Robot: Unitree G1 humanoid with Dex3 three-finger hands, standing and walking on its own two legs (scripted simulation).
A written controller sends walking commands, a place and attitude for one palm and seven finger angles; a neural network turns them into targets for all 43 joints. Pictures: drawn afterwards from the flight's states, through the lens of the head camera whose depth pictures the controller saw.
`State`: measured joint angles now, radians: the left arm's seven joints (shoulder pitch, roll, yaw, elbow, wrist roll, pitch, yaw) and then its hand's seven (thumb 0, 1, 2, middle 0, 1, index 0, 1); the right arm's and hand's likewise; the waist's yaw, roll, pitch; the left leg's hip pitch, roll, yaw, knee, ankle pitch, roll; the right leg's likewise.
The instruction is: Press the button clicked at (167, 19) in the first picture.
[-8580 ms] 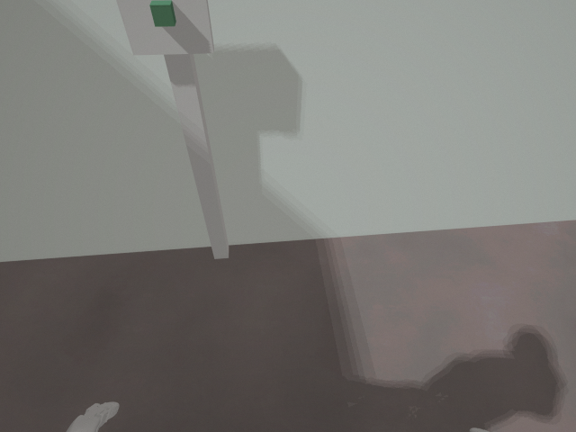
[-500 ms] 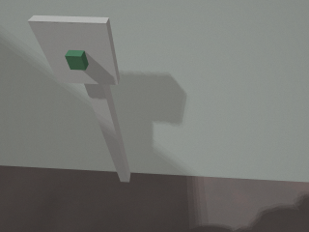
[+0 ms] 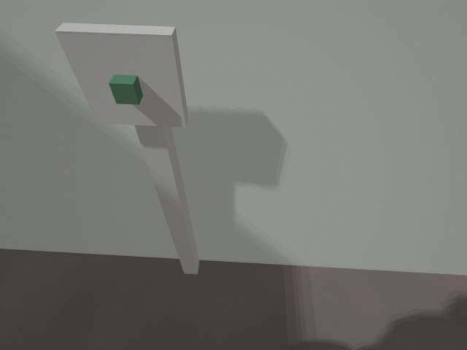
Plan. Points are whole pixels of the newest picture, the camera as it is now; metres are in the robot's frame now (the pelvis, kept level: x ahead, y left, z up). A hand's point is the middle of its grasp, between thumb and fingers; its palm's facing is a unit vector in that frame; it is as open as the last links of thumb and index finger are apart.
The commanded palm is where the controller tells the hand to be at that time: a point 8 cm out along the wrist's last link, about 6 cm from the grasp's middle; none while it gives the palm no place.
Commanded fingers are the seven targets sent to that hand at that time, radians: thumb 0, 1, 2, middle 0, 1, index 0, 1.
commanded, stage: look again from close up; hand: left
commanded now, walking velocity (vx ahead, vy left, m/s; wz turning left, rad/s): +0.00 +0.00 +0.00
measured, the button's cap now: (127, 88) +0.48 +0.22 +0.19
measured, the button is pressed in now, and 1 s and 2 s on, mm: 0 0 0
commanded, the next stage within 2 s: raise the hand and make a fist in 0.06 s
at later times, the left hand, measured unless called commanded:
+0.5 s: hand (142, 312) +0.17 +0.15 +0.03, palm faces -0.03 -1.00 +0.02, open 6.0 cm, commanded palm +0.10 +0.23 -0.01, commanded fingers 0.00 0.90 0.90 -0.69 -0.84 -0.69 -0.84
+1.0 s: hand (97, 316) +0.16 +0.20 +0.05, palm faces +0.00 -1.00 -0.02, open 3.1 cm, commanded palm +0.11 +0.26 +0.07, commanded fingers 0.00 0.90 0.90 -1.30 -1.50 -1.30 -1.50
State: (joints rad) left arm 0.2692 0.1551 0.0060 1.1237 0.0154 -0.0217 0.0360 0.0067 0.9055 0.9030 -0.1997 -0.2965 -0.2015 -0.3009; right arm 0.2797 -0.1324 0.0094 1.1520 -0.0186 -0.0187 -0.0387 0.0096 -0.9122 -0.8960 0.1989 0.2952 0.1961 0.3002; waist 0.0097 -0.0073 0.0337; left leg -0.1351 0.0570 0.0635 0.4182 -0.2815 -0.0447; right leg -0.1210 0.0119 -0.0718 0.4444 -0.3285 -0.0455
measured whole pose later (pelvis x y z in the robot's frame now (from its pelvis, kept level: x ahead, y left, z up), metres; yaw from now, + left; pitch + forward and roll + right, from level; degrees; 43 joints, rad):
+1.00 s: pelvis -0.07 +0.03 -0.03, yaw +0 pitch +3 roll -1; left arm 0.35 0.24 0.15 -0.13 -0.27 -0.09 -0.20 0.02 0.89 0.90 -1.12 -1.30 -1.12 -1.30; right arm 0.29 -0.19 0.06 0.57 0.04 -0.21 -0.07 0.02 -0.90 -0.90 0.21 0.30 0.20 0.30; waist -0.02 0.03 -0.05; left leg -0.47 0.05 0.04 0.77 -0.35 0.00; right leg -0.43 -0.02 -0.07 0.76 -0.37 -0.01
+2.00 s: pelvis -0.05 +0.01 +0.00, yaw +2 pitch -4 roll +0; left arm 0.12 0.34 0.35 -0.28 -0.34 0.31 -0.34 0.02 0.90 0.90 -1.30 -1.50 -1.30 -1.50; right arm 0.18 -0.27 0.08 0.62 0.07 -0.22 -0.08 0.02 -0.90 -0.90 0.20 0.30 0.20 0.30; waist 0.06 0.07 -0.02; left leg -0.16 0.04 0.02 0.48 -0.24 -0.02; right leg -0.12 0.00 -0.10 0.47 -0.28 -0.03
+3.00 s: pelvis -0.04 +0.03 +0.00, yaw +1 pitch -2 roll +0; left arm -0.34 0.27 0.21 0.15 -0.22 0.23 -0.18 0.02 0.90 0.90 -1.30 -1.50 -1.30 -1.50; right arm 0.19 -0.25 0.07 0.66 0.06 -0.16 -0.09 0.02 -0.90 -0.90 0.20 0.30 0.20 0.30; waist 0.03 0.04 -0.01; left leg -0.19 0.02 0.04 0.47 -0.24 0.00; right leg -0.16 -0.02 -0.08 0.47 -0.28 -0.01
